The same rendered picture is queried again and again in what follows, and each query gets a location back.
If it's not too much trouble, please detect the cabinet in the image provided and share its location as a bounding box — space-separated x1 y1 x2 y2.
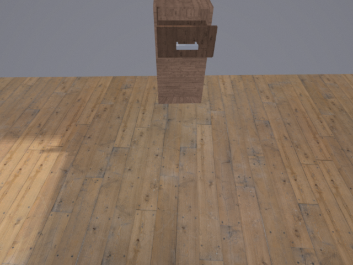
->
153 0 213 104

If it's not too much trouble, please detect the handle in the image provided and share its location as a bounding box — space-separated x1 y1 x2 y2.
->
176 42 199 50

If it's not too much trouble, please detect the drawer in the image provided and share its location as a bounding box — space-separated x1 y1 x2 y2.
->
157 20 217 58

